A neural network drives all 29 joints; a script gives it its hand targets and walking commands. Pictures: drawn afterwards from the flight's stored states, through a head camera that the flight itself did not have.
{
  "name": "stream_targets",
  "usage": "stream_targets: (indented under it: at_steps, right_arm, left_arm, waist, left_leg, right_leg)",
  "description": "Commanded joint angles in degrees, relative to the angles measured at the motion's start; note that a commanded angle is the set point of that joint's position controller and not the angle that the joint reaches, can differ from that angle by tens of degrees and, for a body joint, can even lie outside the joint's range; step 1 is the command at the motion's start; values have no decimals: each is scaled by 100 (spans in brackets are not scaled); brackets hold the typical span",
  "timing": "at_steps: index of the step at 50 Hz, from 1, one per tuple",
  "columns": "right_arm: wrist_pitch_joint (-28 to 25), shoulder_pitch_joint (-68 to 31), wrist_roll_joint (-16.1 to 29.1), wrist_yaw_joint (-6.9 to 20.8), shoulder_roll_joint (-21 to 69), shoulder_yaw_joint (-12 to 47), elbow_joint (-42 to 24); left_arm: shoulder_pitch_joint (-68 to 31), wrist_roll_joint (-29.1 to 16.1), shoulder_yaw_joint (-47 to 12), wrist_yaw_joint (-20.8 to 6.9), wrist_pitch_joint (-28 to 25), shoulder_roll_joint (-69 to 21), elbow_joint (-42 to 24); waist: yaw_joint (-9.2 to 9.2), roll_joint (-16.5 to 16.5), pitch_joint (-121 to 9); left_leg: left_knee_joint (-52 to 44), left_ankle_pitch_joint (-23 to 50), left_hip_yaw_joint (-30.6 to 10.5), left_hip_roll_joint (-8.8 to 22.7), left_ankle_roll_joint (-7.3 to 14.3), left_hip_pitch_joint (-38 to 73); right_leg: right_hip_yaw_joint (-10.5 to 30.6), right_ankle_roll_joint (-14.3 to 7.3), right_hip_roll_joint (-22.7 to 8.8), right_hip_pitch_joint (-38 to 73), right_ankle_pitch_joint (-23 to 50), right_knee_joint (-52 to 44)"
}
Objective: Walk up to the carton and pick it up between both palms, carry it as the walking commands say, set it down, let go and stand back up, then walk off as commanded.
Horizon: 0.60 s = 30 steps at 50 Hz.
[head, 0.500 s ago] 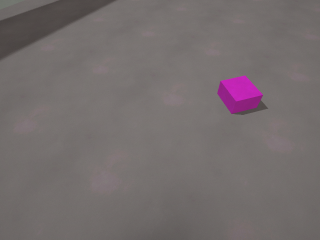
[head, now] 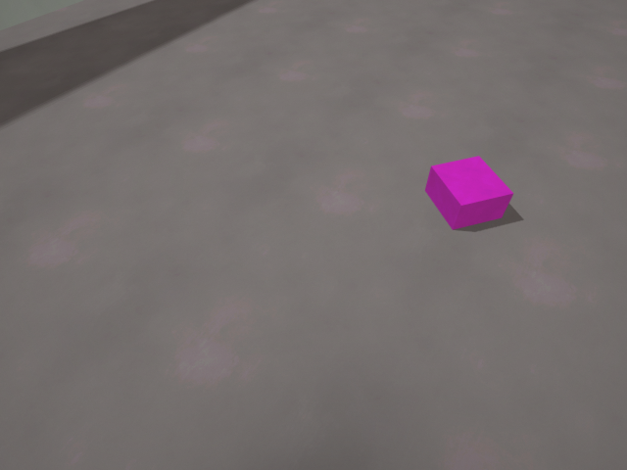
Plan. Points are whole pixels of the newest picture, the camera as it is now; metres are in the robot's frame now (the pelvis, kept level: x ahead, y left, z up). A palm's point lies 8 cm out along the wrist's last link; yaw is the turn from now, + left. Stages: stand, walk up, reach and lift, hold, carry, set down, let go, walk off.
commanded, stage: stand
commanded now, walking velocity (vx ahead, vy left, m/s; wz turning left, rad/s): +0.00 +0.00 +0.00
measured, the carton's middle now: (466, 191) +1.34 -0.59 -0.70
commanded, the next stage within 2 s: walk up in 0.38 s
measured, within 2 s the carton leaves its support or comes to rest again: neither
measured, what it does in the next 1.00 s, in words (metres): steps to the right: right foot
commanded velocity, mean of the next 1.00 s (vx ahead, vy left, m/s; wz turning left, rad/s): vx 0.00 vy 0.00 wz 0.00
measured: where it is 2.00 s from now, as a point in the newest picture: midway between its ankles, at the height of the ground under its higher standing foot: (399, 382)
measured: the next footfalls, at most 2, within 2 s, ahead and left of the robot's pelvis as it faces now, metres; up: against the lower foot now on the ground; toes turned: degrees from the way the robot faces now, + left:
right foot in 0.90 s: +0.11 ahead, -0.24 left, +0.00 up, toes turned -10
left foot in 1.16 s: +0.29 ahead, +0.00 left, +0.00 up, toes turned -12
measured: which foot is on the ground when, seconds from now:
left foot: down 0.00-0.88, up 0.90-1.00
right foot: down 0.00-0.62, up 0.64-0.88, down 0.90-1.00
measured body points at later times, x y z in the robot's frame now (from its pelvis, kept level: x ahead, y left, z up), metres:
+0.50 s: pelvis -0.01 +0.00 +0.00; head +0.00 +0.00 +0.45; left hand -0.05 +0.20 -0.16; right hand -0.05 -0.20 -0.17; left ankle +0.00 +0.12 -0.74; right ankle -0.01 -0.12 -0.74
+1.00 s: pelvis +0.06 -0.08 -0.04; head +0.05 -0.10 +0.41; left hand +0.09 +0.19 -0.17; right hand +0.08 -0.36 -0.18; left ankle +0.05 +0.07 -0.69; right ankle +0.07 -0.23 -0.74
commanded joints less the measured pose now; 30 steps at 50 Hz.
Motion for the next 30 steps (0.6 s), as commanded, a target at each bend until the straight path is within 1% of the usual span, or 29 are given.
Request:
stream_targets:
  at_steps: [1, 2, 3, 4, 5, 6, 7, 8, 9, 10, 11, 12, 13, 14, 15, 16, 17, 19, 20, 21, 22, 23, 24, 25, 26, 27, 28, 29, 30]
  right_arm:
    - [0, 468, -29, -24, -400, -42, -26]
    - [-11, 514, -34, -40, -581, -126, -19]
    - [20, 411, -17, -29, -394, -51, -41]
    - [18, 485, -19, 5, -403, -58, -47]
    - [28, 471, -70, 4, -327, -6, -81]
    - [43, 635, -25, -20, -369, -47, 5]
    - [44, 651, 4, -9, -433, -67, 17]
    - [39, 555, 9, 12, -286, -42, -26]
    - [38, 523, 16, 38, -336, -42, -64]
    - [52, 734, 13, 43, -160, 12, -21]
    - [25, 769, 28, 48, -239, -39, 20]
    - [36, 500, -19, 58, -245, -38, -109]
    - [30, 601, 11, 18, -384, -67, -70]
    - [35, 499, -64, -9, -208, -38, -87]
    - [37, 516, -27, 24, -447, -80, -110]
    - [11, 623, -10, -12, -420, -84, -95]
    - [14, 714, -41, 11, -372, -62, -12]
    - [39, 586, -32, 21, -154, -7, -93]
    - [-6, 673, -37, 22, -93, 5, -90]
    - [-17, 829, -13, 10, -214, 19, -44]
    - [-17, 601, -2, 19, -271, -20, -71]
    - [-14, 588, -1, 35, -582, -122, -115]
    - [-21, 525, 15, 52, -341, -43, -127]
    - [8, 733, 4, 32, -121, 19, -80]
    - [-27, 717, -12, 0, -409, -57, -79]
    - [13, 619, -9, 21, -261, -21, -101]
    - [-11, 675, -31, 49, -4, 51, -135]
    - [-174, 490, -260, 43, -1153, -207, -623]
    - [-227, 663, -300, 2, -1308, -349, -701]
  left_arm:
    - [332, 53, 80, 7, -17, 633, -140]
    - [367, 20, 95, 22, -10, 436, -121]
    - [500, -4, 37, 47, 3, 332, -88]
    - [461, 49, 3, 10, 6, 376, -74]
    - [479, 23, 122, -23, 7, 627, -67]
    - [457, 36, 54, 0, 21, 377, -83]
    - [510, 38, 18, -15, 7, 515, -104]
    - [561, 37, 61, -38, -18, 511, -111]
    - [581, 2, -18, -55, -20, 201, -66]
    - [765, 13, -57, 1, -12, 163, -16]
    - [607, -10, -42, -14, -14, 291, -30]
    - [503, 3, -6, -8, -3, 398, -77]
    - [341, 14, -36, -47, -35, 298, -163]
    - [477, -3, 21, -62, -31, 291, -149]
    - [531, 33, -22, -27, -23, 362, -111]
    - [453, 60, 56, 19, -11, 542, -120]
    - [644, 21, 62, -20, -16, 541, -85]
    - [632, 39, 98, 22, 6, 581, -147]
    - [560, 30, 88, 6, 13, 520, -168]
    - [602, -48, 79, -5, 39, 440, -133]
    - [600, -28, 82, -62, 15, 446, -180]
    - [625, 35, -22, -38, 3, 198, -86]
    - [587, -19, -50, -61, -12, 122, -128]
    - [639, 26, 78, -46, -5, 568, -150]
    - [539, 7, 99, -19, -23, 526, -177]
    - [559, 54, 18, -59, -32, 422, -150]
    - [669, 11, 58, -50, -23, 419, -171]
    - [523, 100, 119, -134, -89, 1216, -598]
    - [-80, 156, 192, -208, -87, 1140, -833]
  waist:
    - [-41, 18, 331]
    - [11, -13, 214]
    - [8, -210, 496]
    - [-79, -131, 418]
    - [87, -391, 254]
    - [15, -95, 476]
    - [-26, -26, 469]
    - [5, -40, 449]
    - [46, -131, 362]
    - [-7, -324, 390]
    - [-70, -73, 286]
    - [-51, -131, 219]
    - [-56, 31, 301]
    - [76, 31, 284]
    - [0, -144, 398]
    - [-80, -87, 460]
    - [74, 73, 397]
    - [54, -60, 435]
    - [-8, -3, 391]
    - [-2, -74, 505]
    - [83, -18, 428]
    - [28, 144, 488]
    - [76, 102, 210]
    - [13, 13, 342]
    - [-2, -132, 212]
    - [-7, -66, 293]
    - [64, -65, 207]
    - [-248, 74, -196]
    - [-461, 248, 139]
  left_leg:
    - [-550, 495, -340, 381, 77, -229]
    - [-534, 365, -353, 444, 155, -216]
    - [-532, 453, -386, 417, 139, -442]
    - [-505, 469, -301, 420, 131, -171]
    - [-578, 520, -327, 385, 89, -187]
    - [-514, 290, -348, 430, 94, -410]
    - [-617, 321, -345, 352, 77, -440]
    - [-553, 187, -308, 360, 68, -301]
    - [-460, 213, -303, 361, 67, -358]
    - [-435, 316, -282, 352, 43, -307]
    - [-347, 440, -254, 321, 35, -142]
    - [-426, 410, -337, 381, 109, -257]
    - [-488, 386, -329, 337, 111, -401]
    - [-453, 299, -338, 368, 114, -475]
    - [-521, 342, -305, 353, 70, -421]
    - [-570, 145, -345, 381, 63, -386]
    - [-498, 162, -328, 382, 50, -466]
    - [-515, 208, -304, 316, 68, -561]
    - [-470, 141, -246, 350, 74, -480]
    - [-559, 142, -352, 359, 60, -514]
    - [-520, 51, -343, 320, 45, -518]
    - [-541, 135, -406, 403, 47, -553]
    - [-475, 111, -399, 384, 89, -474]
    - [-491, 188, -356, 361, 63, -414]
    - [-476, 171, -319, 352, 73, -313]
    - [-452, 102, -363, 395, 103, -280]
    - [-496, 130, -334, 352, 77, -466]
    - [-25, -2325, -357, 597, 432, 398]
    - [-428, -3041, -1123, 1120, 767, 944]
  right_leg:
    - [311, -154, -401, -337, 389, -622]
    - [244, -176, -403, -276, 441, -574]
    - [284, -158, -391, -264, 432, -588]
    - [319, -159, -425, -518, 472, -661]
    - [255, -158, -341, -308, 313, -609]
    - [242, -137, -380, -339, 400, -668]
    - [313, -145, -428, -442, 272, -642]
    - [307, -101, -356, -520, 157, -693]
    - [336, -69, -360, -450, 190, -658]
    - [357, -131, -358, -521, 7, -720]
    - [377, -141, -402, -550, 70, -721]
    - [303, -129, -378, -536, 226, -690]
    - [333, -142, -392, -441, 348, -609]
    - [348, -186, -382, -298, 375, -630]
    - [364, -191, -410, -557, 159, -695]
    - [379, -189, -419, -681, 5, -677]
    - [278, -143, -337, -369, 214, -612]
    - [485, -214, -427, -466, -48, -744]
    - [469, -210, -451, -526, -164, -702]
    - [406, -222, -398, -654, -158, -812]
    - [381, -194, -351, -605, -344, -736]
    - [334, -183, -375, -537, 52, -638]
    - [378, -193, -411, -514, 65, -613]
    - [399, -192, -368, -617, 4, -661]
    - [372, -181, -359, -604, -88, -758]
    - [359, -137, -386, -698, -5, -712]
    - [350, -132, -387, -518, -33, -705]
    - [743, -452, -231, -1446, -2870, -16]
    - [438, -339, -84, -2915, -2924, 776]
